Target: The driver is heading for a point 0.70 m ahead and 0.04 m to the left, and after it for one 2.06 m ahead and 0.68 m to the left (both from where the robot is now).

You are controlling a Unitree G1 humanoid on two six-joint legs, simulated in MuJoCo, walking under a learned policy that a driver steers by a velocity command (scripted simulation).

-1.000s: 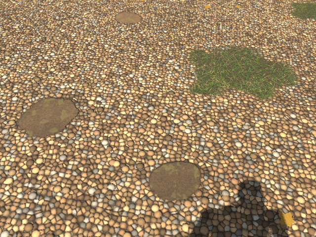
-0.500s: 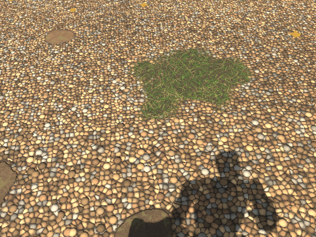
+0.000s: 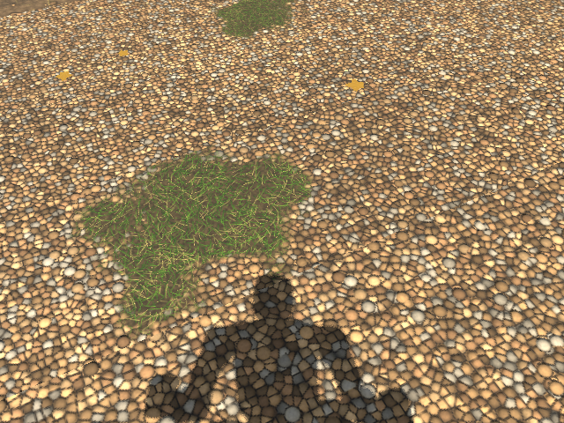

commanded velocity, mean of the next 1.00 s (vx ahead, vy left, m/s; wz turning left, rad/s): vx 0.50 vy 0.00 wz -0.03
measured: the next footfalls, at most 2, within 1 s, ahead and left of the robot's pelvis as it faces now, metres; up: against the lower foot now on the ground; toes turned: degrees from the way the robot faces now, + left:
right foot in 0.30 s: +0.30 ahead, -0.17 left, +0.00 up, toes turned -13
left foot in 0.84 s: +0.66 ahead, +0.00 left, +0.00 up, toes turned +0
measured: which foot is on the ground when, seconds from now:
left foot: down 0.00-0.30, up 0.32-0.82, down 0.84-1.00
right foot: up 0.00-0.28, down 0.30-0.86, up 0.88-1.00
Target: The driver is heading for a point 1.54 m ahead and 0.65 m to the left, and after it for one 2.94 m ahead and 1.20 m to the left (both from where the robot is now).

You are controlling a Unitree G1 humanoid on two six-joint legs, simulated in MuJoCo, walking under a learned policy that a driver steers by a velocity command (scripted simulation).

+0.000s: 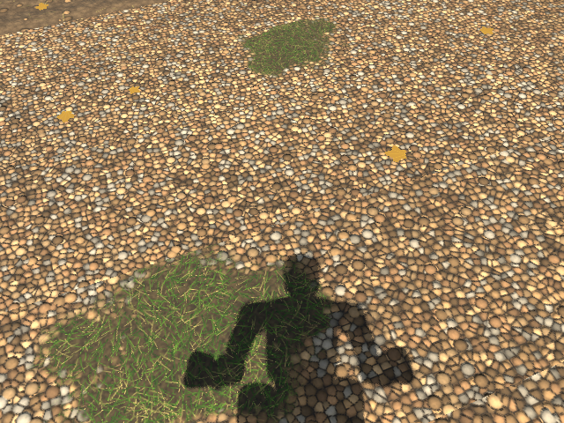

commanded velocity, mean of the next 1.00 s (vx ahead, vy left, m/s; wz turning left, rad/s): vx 0.50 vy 0.00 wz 0.58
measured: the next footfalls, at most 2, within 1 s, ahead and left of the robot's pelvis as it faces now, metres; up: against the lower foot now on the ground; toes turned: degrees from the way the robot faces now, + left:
right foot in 0.30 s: +0.29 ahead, -0.17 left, +0.00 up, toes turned +15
left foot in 0.84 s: +0.49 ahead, +0.24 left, -0.17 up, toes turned +30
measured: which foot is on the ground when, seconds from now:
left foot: down 0.00-0.32, up 0.34-0.82, down 0.84-1.00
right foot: up 0.00-0.28, down 0.30-0.84, up 0.86-1.00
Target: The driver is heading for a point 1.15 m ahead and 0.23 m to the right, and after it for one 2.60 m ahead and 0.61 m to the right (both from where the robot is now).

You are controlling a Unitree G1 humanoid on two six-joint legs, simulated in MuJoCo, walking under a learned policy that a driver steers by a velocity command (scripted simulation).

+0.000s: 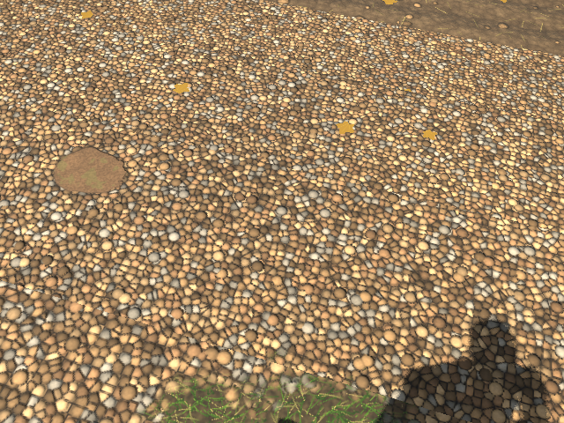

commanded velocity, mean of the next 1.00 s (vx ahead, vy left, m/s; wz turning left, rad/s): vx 0.46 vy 0.00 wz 0.10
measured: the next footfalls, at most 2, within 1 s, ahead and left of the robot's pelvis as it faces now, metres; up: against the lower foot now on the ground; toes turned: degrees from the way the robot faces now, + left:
right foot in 0.24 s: +0.32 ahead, -0.12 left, +0.00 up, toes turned +9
left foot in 0.74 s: +0.50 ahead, +0.16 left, +0.00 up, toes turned +9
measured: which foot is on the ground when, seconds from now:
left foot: down 0.00-0.24, up 0.26-0.72, down 0.74-1.00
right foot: up 0.00-0.22, down 0.24-0.76, up 0.78-1.00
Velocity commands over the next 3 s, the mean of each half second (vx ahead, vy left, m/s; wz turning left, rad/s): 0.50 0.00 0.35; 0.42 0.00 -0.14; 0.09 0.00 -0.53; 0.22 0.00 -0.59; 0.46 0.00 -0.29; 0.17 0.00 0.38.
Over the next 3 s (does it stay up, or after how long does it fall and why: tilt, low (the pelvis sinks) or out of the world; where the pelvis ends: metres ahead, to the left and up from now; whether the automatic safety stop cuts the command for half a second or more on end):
stays up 1.05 -0.27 -0.15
